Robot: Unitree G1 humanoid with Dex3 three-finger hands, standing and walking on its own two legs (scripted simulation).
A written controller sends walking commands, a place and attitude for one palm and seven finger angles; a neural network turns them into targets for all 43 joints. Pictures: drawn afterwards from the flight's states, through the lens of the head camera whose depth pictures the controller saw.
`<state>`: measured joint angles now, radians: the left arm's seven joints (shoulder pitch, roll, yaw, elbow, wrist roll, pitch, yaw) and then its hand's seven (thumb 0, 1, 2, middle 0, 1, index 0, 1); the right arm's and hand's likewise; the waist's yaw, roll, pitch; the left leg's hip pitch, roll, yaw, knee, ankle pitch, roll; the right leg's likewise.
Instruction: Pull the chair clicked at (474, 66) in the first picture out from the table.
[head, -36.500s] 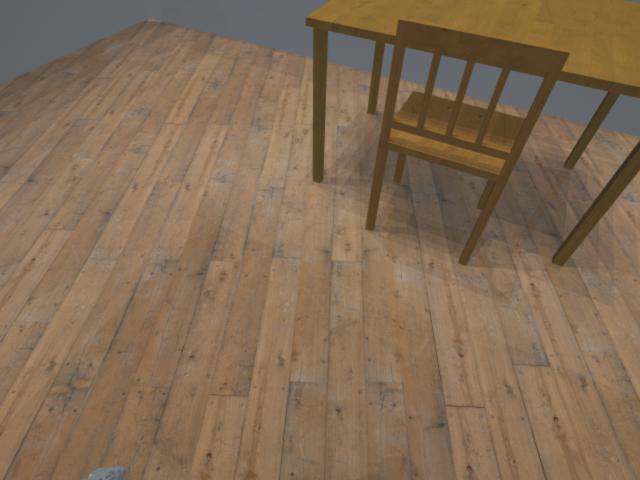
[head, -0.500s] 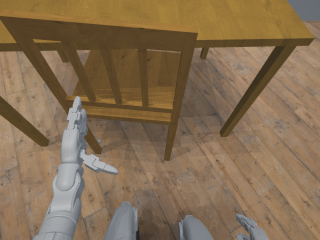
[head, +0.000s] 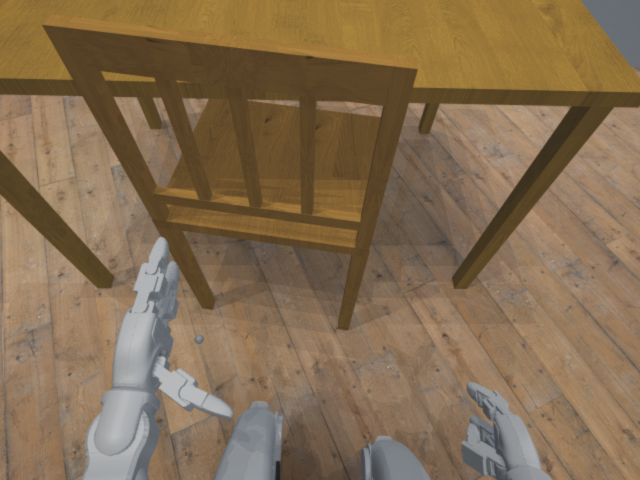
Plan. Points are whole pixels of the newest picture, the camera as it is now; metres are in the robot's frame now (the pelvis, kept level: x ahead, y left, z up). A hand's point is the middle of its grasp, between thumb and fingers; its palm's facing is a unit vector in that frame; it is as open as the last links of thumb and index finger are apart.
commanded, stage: draw the hand back to the body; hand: left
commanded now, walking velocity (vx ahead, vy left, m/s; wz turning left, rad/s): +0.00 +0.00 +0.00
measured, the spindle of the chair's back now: (247, 153) +0.57 +0.15 +0.02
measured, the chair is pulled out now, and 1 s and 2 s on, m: -0.08 -0.08 -0.08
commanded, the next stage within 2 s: step back with the hand held close in 1.60 s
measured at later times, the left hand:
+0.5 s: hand (123, 339) +0.24 +0.19 +0.12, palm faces +0.05 -1.00 -0.07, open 17.5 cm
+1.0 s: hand out of the picture +0.24 +0.25 +0.22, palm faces +0.36 -0.84 -0.41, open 12.5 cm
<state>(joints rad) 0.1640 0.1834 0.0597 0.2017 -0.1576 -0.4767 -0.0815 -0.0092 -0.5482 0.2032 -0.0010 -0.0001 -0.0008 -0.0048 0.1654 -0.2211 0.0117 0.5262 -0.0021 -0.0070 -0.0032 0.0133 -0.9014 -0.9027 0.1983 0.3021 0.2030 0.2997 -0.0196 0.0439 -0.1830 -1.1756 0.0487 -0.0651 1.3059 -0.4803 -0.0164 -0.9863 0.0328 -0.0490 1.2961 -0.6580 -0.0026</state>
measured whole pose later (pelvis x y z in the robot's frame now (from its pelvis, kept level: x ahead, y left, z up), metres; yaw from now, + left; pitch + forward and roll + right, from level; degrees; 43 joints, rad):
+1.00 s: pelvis +0.05 +0.01 +0.11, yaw +0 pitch +0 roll -1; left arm 0.56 0.33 0.20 -0.36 -0.06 -0.02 0.15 0.00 0.20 0.56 -0.11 -0.15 -0.11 -0.16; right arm 0.22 -0.23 0.05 0.54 0.03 -0.06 -0.10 0.02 -0.90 -0.90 0.20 0.30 0.20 0.30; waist 0.04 0.08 -0.07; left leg -0.33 0.01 0.02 0.63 -0.30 0.01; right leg -0.16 -0.02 0.02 0.57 -0.41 0.02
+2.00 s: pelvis +0.03 +0.02 +0.13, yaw -4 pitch +0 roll -1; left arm 0.57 0.40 0.37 -0.44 -0.04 -0.17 0.11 0.02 0.89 0.90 -0.21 -0.30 -0.21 -0.31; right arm 0.15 -0.23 -0.02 0.57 0.00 -0.02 -0.06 0.02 -0.90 -0.90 0.20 0.30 0.20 0.30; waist 0.01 0.03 0.05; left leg -0.26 0.04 0.09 0.46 -0.19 0.01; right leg -0.13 0.00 0.09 0.41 -0.28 0.03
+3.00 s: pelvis -0.17 +0.05 +0.10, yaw +0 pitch -3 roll -3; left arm 0.54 0.45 0.43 -0.56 -0.06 -0.29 0.15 0.02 0.89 0.90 -0.21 -0.30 -0.21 -0.31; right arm 0.17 -0.19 -0.04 0.68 -0.01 -0.11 -0.03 0.02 -0.90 -0.90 0.20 0.30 0.20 0.30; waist 0.02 0.03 0.05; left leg -0.66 0.03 0.04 0.98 -0.35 -0.03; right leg -0.25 0.02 0.00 0.69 -0.40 0.02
